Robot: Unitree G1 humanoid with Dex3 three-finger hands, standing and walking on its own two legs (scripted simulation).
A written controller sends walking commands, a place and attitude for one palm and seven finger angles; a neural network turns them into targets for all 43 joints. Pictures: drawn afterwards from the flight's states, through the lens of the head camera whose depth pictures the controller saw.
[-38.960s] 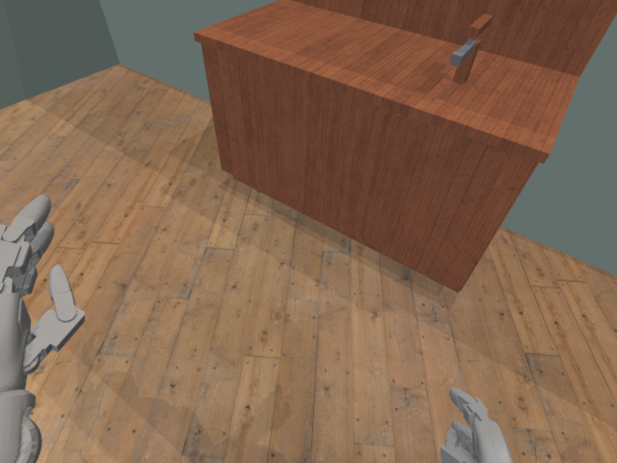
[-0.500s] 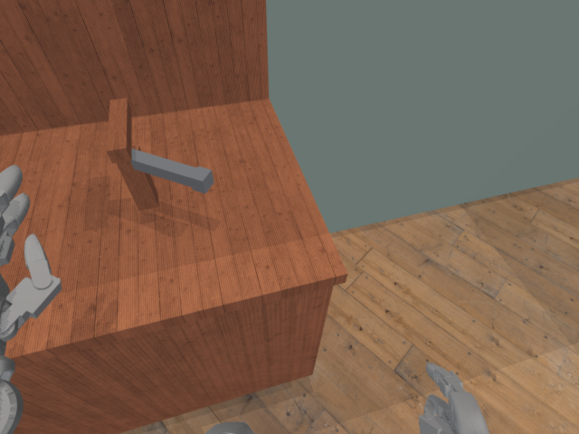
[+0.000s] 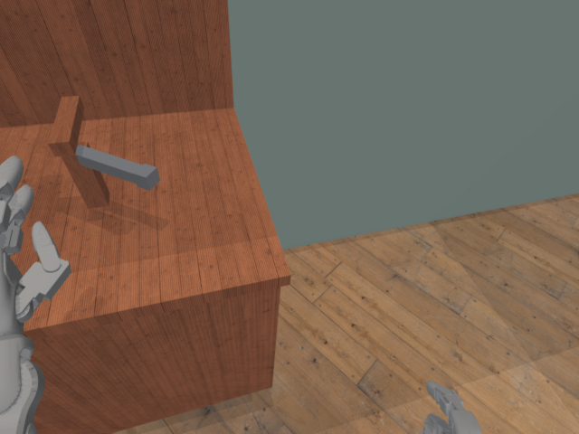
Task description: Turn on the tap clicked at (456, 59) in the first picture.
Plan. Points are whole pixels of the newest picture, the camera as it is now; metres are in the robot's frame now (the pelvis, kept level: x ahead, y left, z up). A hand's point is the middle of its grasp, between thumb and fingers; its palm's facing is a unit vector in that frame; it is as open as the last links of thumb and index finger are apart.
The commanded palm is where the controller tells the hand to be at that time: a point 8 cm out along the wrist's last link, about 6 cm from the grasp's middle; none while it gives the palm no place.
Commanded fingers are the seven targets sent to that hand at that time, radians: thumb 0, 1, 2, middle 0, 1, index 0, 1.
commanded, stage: shuffle to correct the standing spot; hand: left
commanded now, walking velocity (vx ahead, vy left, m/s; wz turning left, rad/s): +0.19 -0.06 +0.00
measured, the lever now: (147, 177) +0.45 +0.28 +0.09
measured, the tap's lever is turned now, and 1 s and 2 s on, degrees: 53 53 53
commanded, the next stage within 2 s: come to a stop and stand still in 0.54 s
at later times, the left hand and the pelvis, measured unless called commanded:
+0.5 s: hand (182, 253) +0.26 +0.15 +0.16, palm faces +0.40 -0.85 -0.33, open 7.4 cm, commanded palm +0.20 +0.20 +0.20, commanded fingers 0.00 0.90 0.90 -0.20 -0.30 -0.20 -0.30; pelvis +0.04 -0.08 +0.03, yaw +0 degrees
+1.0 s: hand (131, 219) +0.29 +0.22 +0.18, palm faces +0.38 -0.88 -0.30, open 7.4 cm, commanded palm +0.23 +0.26 +0.20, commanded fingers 0.00 0.90 0.90 -0.20 -0.30 -0.20 -0.30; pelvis +0.06 -0.02 +0.02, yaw -1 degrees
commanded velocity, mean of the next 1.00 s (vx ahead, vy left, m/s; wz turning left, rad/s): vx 0.03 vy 0.04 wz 0.00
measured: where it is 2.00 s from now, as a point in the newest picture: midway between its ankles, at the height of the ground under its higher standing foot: outside the picture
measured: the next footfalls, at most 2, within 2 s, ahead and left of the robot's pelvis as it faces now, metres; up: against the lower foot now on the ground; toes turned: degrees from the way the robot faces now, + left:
left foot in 0.56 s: +0.13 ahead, +0.08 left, +0.00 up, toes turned +0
